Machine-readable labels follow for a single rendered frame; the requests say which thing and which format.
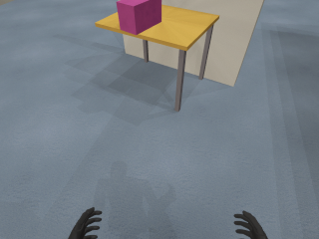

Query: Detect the robot left hand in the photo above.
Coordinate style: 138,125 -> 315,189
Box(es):
68,207 -> 103,239

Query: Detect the robot right hand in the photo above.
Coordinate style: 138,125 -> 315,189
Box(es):
233,210 -> 268,239

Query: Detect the carton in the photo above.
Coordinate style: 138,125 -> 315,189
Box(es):
116,0 -> 161,35

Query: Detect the table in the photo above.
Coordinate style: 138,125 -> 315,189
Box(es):
95,4 -> 219,112

